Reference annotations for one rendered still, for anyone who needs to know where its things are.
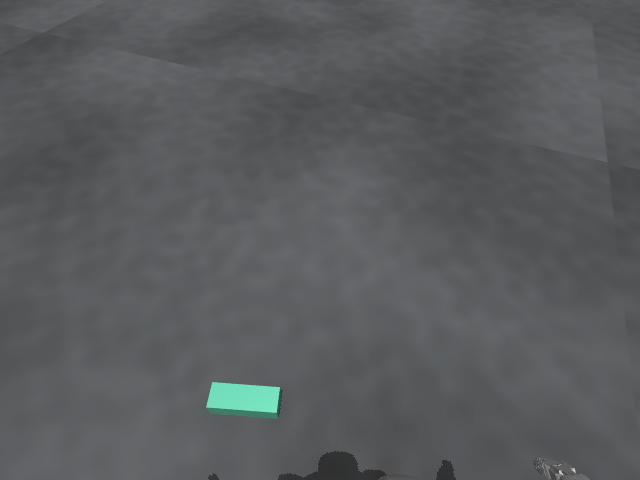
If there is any carton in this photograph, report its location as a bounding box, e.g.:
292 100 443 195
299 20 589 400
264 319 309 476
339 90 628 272
206 382 281 419

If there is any right robot hand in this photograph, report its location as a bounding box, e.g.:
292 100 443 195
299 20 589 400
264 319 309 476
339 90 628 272
533 458 589 480

